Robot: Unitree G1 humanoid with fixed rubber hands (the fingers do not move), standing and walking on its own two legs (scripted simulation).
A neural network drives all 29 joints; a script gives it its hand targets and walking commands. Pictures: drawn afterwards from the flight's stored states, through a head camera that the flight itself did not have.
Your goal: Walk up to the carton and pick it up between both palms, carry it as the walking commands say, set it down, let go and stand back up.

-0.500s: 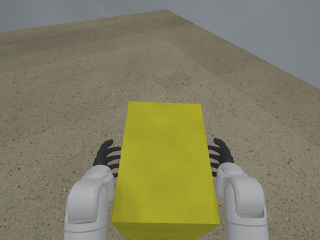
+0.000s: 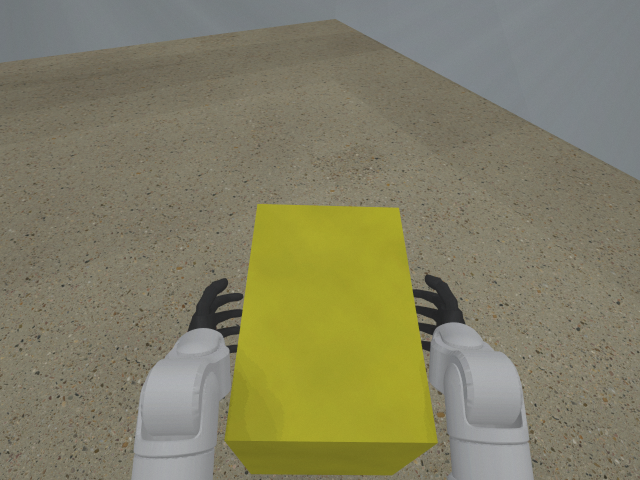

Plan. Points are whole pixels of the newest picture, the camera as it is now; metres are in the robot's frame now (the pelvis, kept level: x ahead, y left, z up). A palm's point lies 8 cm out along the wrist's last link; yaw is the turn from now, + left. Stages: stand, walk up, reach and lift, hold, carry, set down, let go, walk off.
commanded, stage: hold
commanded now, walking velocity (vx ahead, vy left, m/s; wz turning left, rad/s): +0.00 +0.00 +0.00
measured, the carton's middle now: (325, 340) +0.32 +0.00 +0.00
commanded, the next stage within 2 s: set down in 0.58 s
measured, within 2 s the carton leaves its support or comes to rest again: neither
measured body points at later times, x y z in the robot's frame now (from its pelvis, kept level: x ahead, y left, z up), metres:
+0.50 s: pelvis -0.01 -0.01 +0.01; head -0.08 +0.01 +0.45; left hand +0.28 +0.14 +0.05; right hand +0.29 -0.14 +0.06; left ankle +0.06 +0.11 -0.73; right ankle -0.01 -0.13 -0.73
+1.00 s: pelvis -0.02 -0.01 +0.00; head -0.02 +0.01 +0.45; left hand +0.31 +0.14 +0.00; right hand +0.31 -0.15 +0.01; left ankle +0.06 +0.11 -0.73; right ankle -0.01 -0.13 -0.73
